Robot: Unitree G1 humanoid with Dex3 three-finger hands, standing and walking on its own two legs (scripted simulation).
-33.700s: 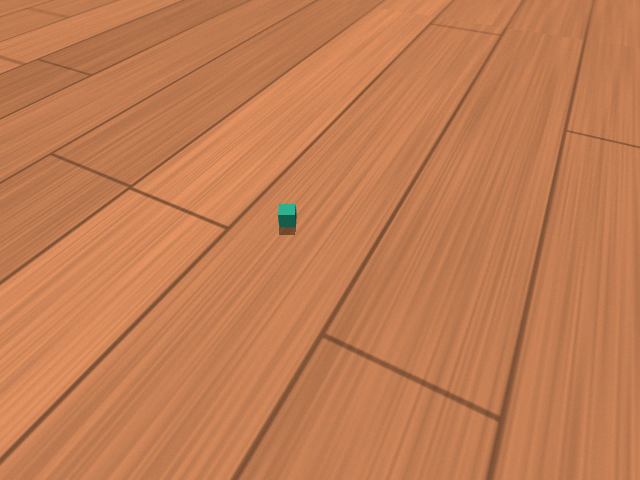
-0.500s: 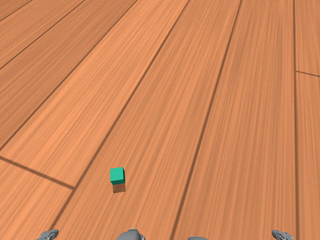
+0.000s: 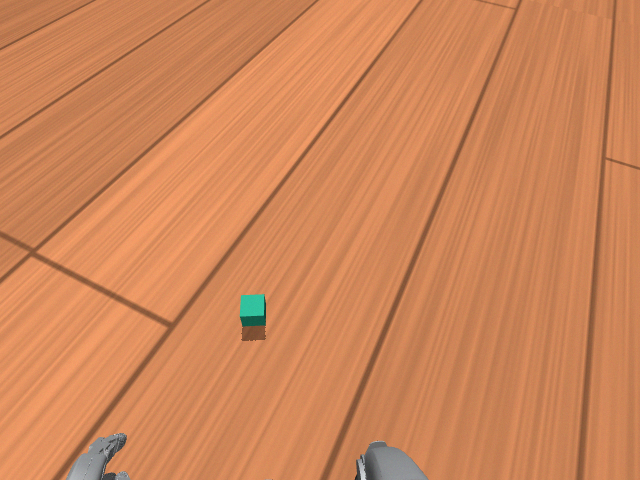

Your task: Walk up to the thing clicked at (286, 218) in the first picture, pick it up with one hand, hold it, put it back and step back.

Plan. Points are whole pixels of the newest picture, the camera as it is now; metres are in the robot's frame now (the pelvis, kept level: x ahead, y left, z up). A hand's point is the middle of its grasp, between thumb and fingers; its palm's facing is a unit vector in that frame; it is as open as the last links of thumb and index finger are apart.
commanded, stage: step back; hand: left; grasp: from above
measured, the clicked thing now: (253, 310) +0.68 +0.21 -0.72
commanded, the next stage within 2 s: none
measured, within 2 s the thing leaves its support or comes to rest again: neither
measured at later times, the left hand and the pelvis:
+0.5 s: hand out of the picture -0.10 +0.23 -0.13, palm faces -0.08 -0.90 -0.43, open 7.4 cm; pelvis -0.17 -0.04 +0.00, yaw -7 degrees
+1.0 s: hand out of the picture -0.22 +0.22 -0.14, palm faces +0.03 -0.94 -0.34, open 7.4 cm; pelvis -0.34 -0.03 +0.01, yaw +1 degrees
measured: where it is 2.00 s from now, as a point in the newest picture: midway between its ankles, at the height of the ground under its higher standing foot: outside the picture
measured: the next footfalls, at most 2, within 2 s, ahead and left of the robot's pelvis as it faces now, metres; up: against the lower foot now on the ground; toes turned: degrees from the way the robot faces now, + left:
right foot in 0.38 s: -0.14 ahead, -0.14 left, +0.00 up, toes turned -5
left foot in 0.80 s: -0.27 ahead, +0.08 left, +0.00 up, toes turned +1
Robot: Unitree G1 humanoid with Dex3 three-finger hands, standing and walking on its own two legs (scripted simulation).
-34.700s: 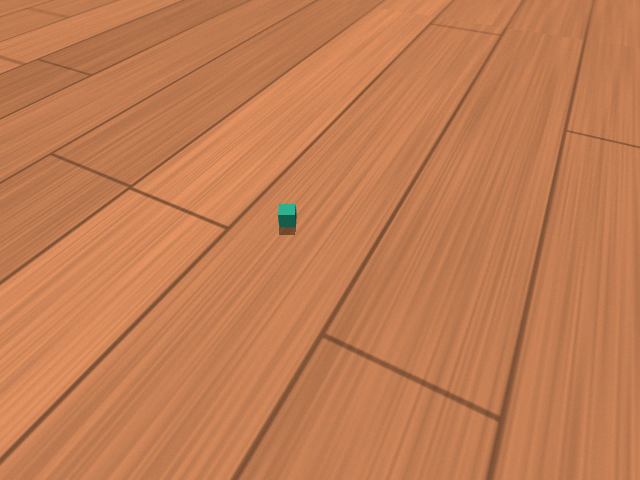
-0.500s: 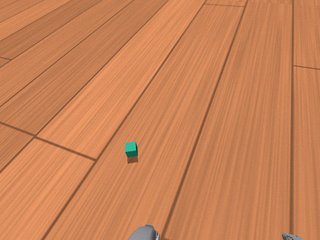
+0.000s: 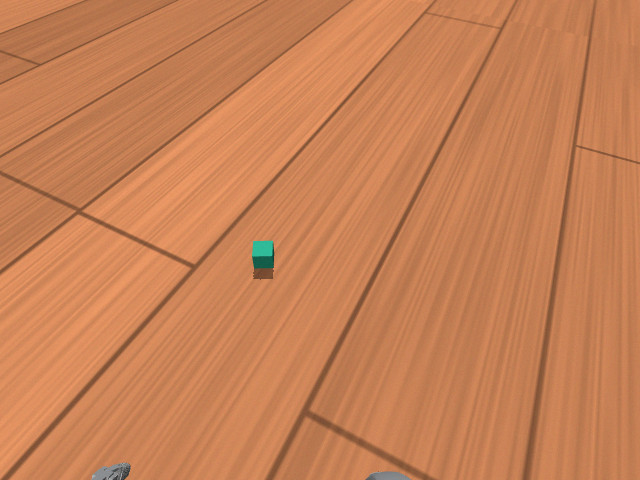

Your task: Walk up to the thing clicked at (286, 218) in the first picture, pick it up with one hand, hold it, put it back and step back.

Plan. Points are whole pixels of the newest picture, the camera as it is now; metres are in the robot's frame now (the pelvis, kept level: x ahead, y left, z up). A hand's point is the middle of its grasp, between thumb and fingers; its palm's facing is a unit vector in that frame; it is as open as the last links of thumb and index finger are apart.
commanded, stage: step back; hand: left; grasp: from above
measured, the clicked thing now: (263, 254) +1.02 +0.22 -0.72
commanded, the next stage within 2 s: stand in 1.02 s
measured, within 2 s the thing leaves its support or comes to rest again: neither
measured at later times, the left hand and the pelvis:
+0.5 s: hand out of the picture -0.01 +0.31 -0.15, palm faces -0.03 -0.91 -0.41, open 7.4 cm; pelvis -0.04 +0.03 +0.00, yaw -2 degrees
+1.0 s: hand out of the picture +0.14 +0.24 -0.14, palm faces -0.06 -0.93 -0.36, open 7.4 cm; pelvis +0.00 +0.00 +0.00, yaw -2 degrees
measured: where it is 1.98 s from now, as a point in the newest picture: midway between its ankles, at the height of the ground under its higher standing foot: outside the picture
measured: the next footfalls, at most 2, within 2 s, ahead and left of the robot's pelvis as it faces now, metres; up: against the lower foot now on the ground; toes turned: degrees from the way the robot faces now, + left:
right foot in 0.12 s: -0.04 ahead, -0.13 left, +0.00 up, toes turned -2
left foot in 0.44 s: +0.03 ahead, +0.14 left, +0.00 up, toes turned -1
